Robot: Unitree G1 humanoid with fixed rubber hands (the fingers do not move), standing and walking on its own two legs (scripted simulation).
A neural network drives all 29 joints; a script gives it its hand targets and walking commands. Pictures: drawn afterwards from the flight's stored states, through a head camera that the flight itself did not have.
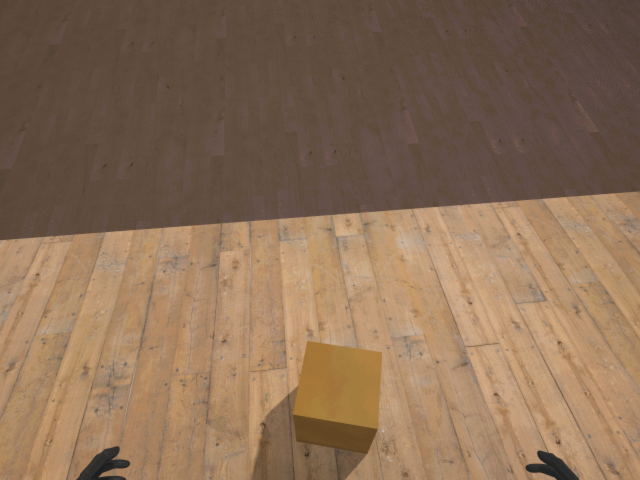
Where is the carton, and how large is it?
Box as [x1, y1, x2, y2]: [293, 341, 381, 453]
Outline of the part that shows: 307,341 293,411 296,440 367,453 377,429 381,352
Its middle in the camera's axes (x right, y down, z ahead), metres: +0.05 +0.44 +1.11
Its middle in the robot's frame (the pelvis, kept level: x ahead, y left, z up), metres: +0.44 -0.04 -0.65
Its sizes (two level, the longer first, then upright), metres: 0.210 0.200 0.250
